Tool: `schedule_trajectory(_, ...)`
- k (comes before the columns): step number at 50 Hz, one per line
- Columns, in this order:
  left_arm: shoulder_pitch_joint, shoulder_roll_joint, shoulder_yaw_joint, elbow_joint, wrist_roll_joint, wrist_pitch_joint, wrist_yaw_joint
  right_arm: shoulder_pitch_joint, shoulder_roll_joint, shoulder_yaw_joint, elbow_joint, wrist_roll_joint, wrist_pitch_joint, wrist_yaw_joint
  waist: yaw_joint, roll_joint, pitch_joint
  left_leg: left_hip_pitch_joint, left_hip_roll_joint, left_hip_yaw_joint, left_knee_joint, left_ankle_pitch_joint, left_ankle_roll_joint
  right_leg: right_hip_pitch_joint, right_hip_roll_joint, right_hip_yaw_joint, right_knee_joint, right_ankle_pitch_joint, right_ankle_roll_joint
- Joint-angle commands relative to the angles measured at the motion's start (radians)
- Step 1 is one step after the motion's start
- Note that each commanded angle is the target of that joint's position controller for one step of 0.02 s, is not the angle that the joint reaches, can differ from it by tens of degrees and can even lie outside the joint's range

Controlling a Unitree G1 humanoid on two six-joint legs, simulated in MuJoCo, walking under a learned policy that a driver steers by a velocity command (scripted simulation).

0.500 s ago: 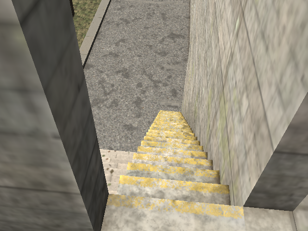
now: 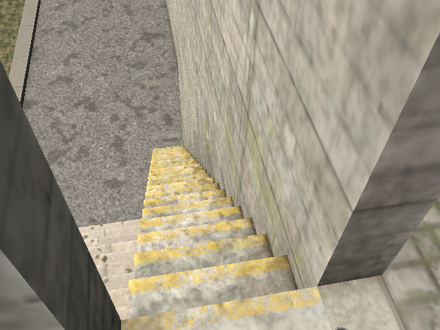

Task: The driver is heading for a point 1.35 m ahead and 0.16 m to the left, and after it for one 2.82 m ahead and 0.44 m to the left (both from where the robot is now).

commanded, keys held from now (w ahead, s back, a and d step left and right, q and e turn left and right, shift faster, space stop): w+e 0.08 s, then w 0.28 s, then w+q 0.64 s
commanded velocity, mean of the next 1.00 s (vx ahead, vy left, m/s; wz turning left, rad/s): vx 0.17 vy -0.23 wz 0.07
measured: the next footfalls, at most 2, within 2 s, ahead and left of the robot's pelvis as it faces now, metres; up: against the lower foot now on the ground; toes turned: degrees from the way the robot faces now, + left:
right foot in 0.60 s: +0.19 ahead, -0.28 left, +0.00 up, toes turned -5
left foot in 1.02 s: +0.32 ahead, -0.11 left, +0.00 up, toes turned +13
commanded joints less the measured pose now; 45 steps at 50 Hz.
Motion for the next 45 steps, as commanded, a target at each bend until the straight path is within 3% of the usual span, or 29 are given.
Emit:
schedule_trajectory(1, 0.129, 0.111, 0.027, 0.002, -0.028, 0.104, 0.024, 0.094, -0.051, -0.004, -0.028, 0.003, -0.087, 0.022, -0.011, 0.082, -0.047, 0.375, 0.409, -0.354, -0.123, 0.375, 0.161, -0.298, -0.035, 0.175, 0.282, 0.15, 0.115)
schedule_trajectory(2, 0.11, 0.097, 0.016, 0.003, -0.033, 0.132, 0.008, 0.164, -0.048, -0.005, -0.002, -0.008, -0.098, 0.02, -0.033, 0.082, -0.019, 0.432, 0.381, -0.308, -0.114, 0.272, 0.131, -0.368, -0.032, 0.18, 0.368, 0.192, 0.139)
schedule_trajectory(3, 0.108, 0.098, 0.021, 0.008, -0.042, 0.14, -0.005, 0.17, -0.06, -0.008, 0.007, -0.02, -0.105, 0.02, -0.034, 0.096, 0.002, 0.428, 0.354, -0.27, -0.111, 0.184, 0.121, -0.407, -0.01, 0.182, 0.433, 0.212, 0.152)
schedule_trajectory(5, 0.064, 0.108, 0.029, 0.003, -0.034, 0.111, -0.023, 0.086, -0.057, -0.011, -0.034, -0.046, -0.107, 0.021, -0.045, 0.128, 0.025, 0.368, 0.286, -0.174, -0.104, 0.129, 0.127, -0.411, 0.009, 0.137, 0.512, 0.238, 0.16)
schedule_trajectory(9, 0.009, 0.118, 0.041, 0.009, -0.035, 0.078, -0.003, -0.003, -0.042, -0.006, -0.067, -0.051, -0.106, 0.054, -0.044, 0.138, 0.089, 0.19, 0.279, -0.118, -0.177, 0.06, 0.159, -0.321, -0.01, 0.111, 0.548, 0.325, 0.133)
schedule_trajectory(11, -0.009, 0.125, 0.044, 0.015, -0.039, 0.074, 0.006, 0.023, -0.04, -0.009, -0.057, -0.059, -0.104, 0.065, -0.058, 0.134, 0.092, 0.217, 0.302, -0.106, -0.188, 0.124, 0.176, -0.315, -0.022, 0.12, 0.514, 0.354, 0.13)
schedule_trajectory(12, -0.002, 0.137, 0.049, 0.029, -0.054, 0.071, 0.006, 0.053, -0.038, -0.012, -0.047, -0.056, -0.104, 0.073, -0.064, 0.137, 0.094, 0.251, 0.328, -0.113, -0.178, 0.217, 0.188, -0.326, -0.023, 0.152, 0.503, 0.385, 0.126)
schedule_trajectory(13, 0.012, 0.14, 0.051, 0.055, -0.058, 0.069, 0.002, 0.089, -0.041, -0.019, -0.039, -0.067, -0.099, 0.085, -0.079, 0.147, 0.091, 0.301, 0.339, -0.118, -0.163, 0.285, 0.197, -0.357, -0.017, 0.179, 0.495, 0.383, 0.12)
schedule_trajectory(15, -0.003, 0.137, 0.056, 0.068, -0.051, 0.067, 0.004, 0.115, -0.038, -0.024, -0.024, -0.074, -0.092, 0.093, -0.083, 0.139, 0.079, 0.362, 0.362, -0.096, -0.158, 0.379, 0.205, -0.37, -0.017, 0.191, 0.461, 0.377, 0.115)
schedule_trajectory(17, -0.024, 0.139, 0.06, 0.074, -0.042, 0.065, -0.002, 0.105, -0.038, -0.03, -0.023, -0.07, -0.089, 0.091, -0.08, 0.144, 0.083, 0.374, 0.365, -0.062, -0.171, 0.392, 0.202, -0.345, -0.036, 0.174, 0.398, 0.363, 0.112)
schedule_trajectory(19, -0.04, 0.111, 0.05, 0.08, -0.033, 0.071, -0.011, 0.109, -0.045, -0.039, -0.014, -0.06, -0.082, 0.086, -0.083, 0.137, 0.082, 0.386, 0.36, -0.046, -0.194, 0.352, 0.192, -0.305, -0.078, 0.127, 0.261, 0.351, 0.118)
schedule_trajectory(21, -0.065, 0.059, 0.026, 0.082, -0.008, 0.074, -0.014, 0.119, -0.062, -0.055, 0.014, -0.044, -0.061, 0.086, -0.08, 0.124, 0.108, 0.385, 0.353, -0.041, -0.224, 0.292, 0.176, -0.256, -0.162, 0.036, 0.064, 0.294, 0.121)
schedule_trajectory(23, -0.113, 0.009, -0.005, 0.078, 0.016, 0.088, -0.021, 0.155, -0.08, -0.072, 0.044, -0.023, -0.035, 0.084, -0.114, 0.145, 0.123, 0.318, 0.339, -0.036, -0.233, 0.219, 0.152, -0.119, -0.189, -0.057, -0.113, 0.177, 0.097)
schedule_trajectory(24, -0.143, 0.006, -0.012, 0.078, 0.022, 0.092, -0.021, 0.169, -0.086, -0.078, 0.055, -0.023, -0.025, 0.08, -0.132, 0.16, 0.141, 0.298, 0.345, -0.051, -0.232, 0.184, 0.139, -0.074, -0.18, -0.083, -0.184, 0.135, 0.072)
schedule_trajectory(26, -0.166, 0.047, -0.004, 0.094, 0.012, 0.083, -0.019, 0.156, -0.124, -0.094, 0.053, -0.018, -0.013, 0.07, -0.139, 0.177, 0.141, 0.291, 0.367, -0.093, -0.213, 0.153, 0.127, 0.014, -0.135, -0.098, -0.324, 0.134, 0.03)
schedule_trajectory(28, -0.133, 0.097, 0.014, 0.132, -0.004, 0.083, -0.027, 0.086, -0.147, -0.096, 0.053, -0.028, -0.01, 0.054, -0.09, 0.174, 0.129, 0.25, 0.383, -0.126, -0.16, 0.161, 0.119, 0.127, -0.102, -0.087, -0.472, 0.275, -0.037)
schedule_trajectory(29, -0.087, 0.128, 0.032, 0.147, -0.029, 0.076, -0.03, 0.042, -0.154, -0.094, 0.049, -0.02, -0.009, 0.051, -0.043, 0.168, 0.077, 0.195, 0.348, -0.103, -0.086, 0.258, 0.107, 0.276, -0.057, -0.127, -0.569, 0.38, -0.09)
schedule_trajectory(30, 0.021, 0.199, 0.069, 0.182, -0.046, 0.064, -0.029, 0.067, -0.1, -0.075, 0.055, -0.048, -0.02, 0.056, -0.005, 0.097, -0.061, 0.105, 0.243, -0.035, 0.107, 0.305, 0.053, 0.531, -0.06, -0.122, -0.504, 0.51, -0.177)
schedule_trajectory(31, 0.158, 0.302, 0.101, 0.169, -0.042, 0.056, -0.016, 0.145, 0.063, -0.028, -0.013, -0.074, -0.051, 0.062, -0.001, -0.221, -0.405, -0.125, 0.018, 0.096, 0.455, -0.061, -0.008, 0.979, -0.291, 0.065, -0.442, 0.921, -0.435)
schedule_trajectory(32, 0.287, 0.254, 0.084, 0.182, -0.025, 0.035, -0.012, 0.007, 0.033, -0.034, -0.058, -0.05, -0.079, 0.091, 0.094, -0.352, -0.388, -0.398, -0.105, 0.024, 0.723, -0.513, -0.007, 1.063, -0.388, 0.32, -0.609, 0.83, -0.467)
schedule_trajectory(33, 0.235, 0.207, 0.069, 0.204, -0.022, -0.007, -0.001, -0.082, 0.024, -0.039, -0.043, -0.023, -0.093, 0.094, 0.095, -0.242, -0.139, -0.483, -0.048, -0.044, 0.876, -0.438, 0.047, 0.828, -0.369, 0.22, -0.644, 0.739, -0.382)
schedule_trajectory(34, 0.128, 0.154, 0.049, 0.214, -0.046, -0.012, 0.0, -0.059, 0.002, -0.05, 0.009, -0.01, -0.093, 0.077, 0.023, -0.194, -0.034, -0.449, 0.011, -0.038, 0.964, -0.386, 0.075, 0.632, -0.376, 0.132, -0.657, 0.638, -0.342)
schedule_trajectory(35, 0.006, 0.088, 0.026, 0.183, -0.067, -0.002, 0.0, -0.006, -0.024, -0.059, 0.04, -0.012, -0.088, 0.051, -0.059, -0.15, -0.026, -0.352, 0.046, -0.045, 0.986, -0.405, 0.073, 0.494, -0.36, 0.056, -0.657, 0.757, -0.327)
schedule_trajectory(36, -0.07, 0.051, 0.009, 0.17, -0.064, 0.007, -0.006, 0.011, 0.017, -0.043, 0.049, -0.033, -0.078, 0.042, -0.103, -0.102, -0.009, -0.289, 0.064, -0.066, 0.97, -0.391, 0.063, 0.403, -0.364, 0.014, -0.676, 0.811, -0.319)
schedule_trajectory(37, -0.114, 0.052, 0.007, 0.134, -0.051, 0.016, -0.003, 0.032, 0.034, -0.034, 0.04, -0.047, -0.068, 0.036, -0.132, -0.08, -0.014, -0.253, 0.079, -0.073, 0.921, -0.365, 0.039, 0.379, -0.381, 0.012, -0.702, 0.813, -0.33)
schedule_trajectory(38, -0.138, 0.06, 0.009, 0.124, -0.038, 0.017, 0.005, 0.045, 0.044, -0.03, 0.044, -0.047, -0.059, 0.043, -0.139, -0.046, -0.027, -0.241, 0.077, -0.056, 0.842, -0.31, 0.018, 0.392, -0.37, -0.015, -0.721, 0.766, -0.331)
schedule_trajectory(41, -0.104, 0.141, 0.036, 0.115, -0.017, 0.022, 0.017, 0.005, 0.051, -0.024, 0.036, -0.049, -0.041, 0.086, -0.119, -0.034, -0.003, -0.209, 0.06, 0.01, 0.576, -0.21, -0.015, 0.422, -0.334, -0.106, -0.753, 0.792, -0.35)
schedule_trajectory(42, -0.063, 0.144, 0.038, 0.139, -0.009, 0.027, 0.015, -0.014, 0.056, -0.019, 0.026, -0.056, -0.035, 0.101, -0.103, -0.041, 0.01, -0.214, 0.062, 0.009, 0.495, -0.163, -0.009, 0.437, -0.342, -0.11, -0.776, 0.752, -0.363)
schedule_trajectory(45, -0.054, 0.16, 0.054, 0.154, -0.006, 0.035, 0.002, -0.049, 0.038, -0.013, -0.002, -0.04, -0.017, 0.117, -0.083, -0.04, -0.012, -0.222, 0.049, 0.004, 0.366, -0.09, 0.018, 0.546, -0.355, -0.133, -0.748, 0.748, -0.378)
